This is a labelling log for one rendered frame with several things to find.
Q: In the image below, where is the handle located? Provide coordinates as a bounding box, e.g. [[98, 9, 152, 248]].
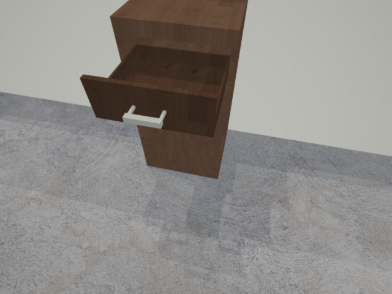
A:
[[122, 105, 167, 129]]

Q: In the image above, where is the drawer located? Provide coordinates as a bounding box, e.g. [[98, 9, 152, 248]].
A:
[[80, 44, 230, 137]]

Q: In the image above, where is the cabinet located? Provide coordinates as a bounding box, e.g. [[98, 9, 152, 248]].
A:
[[110, 0, 248, 179]]

